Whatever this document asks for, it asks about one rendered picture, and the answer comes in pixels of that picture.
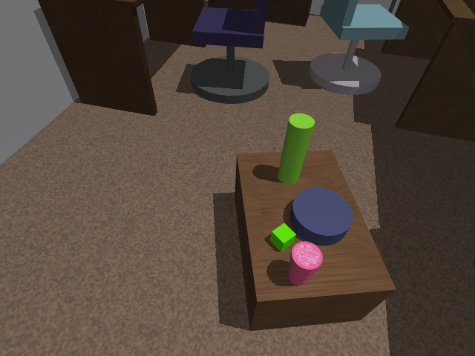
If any desk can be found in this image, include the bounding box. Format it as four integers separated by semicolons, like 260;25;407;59
381;0;475;142
38;0;206;116

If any office chair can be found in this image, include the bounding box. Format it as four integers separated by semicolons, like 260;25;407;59
309;0;409;95
191;0;269;104

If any bookshelf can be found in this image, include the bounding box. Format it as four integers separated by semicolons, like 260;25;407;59
208;0;312;27

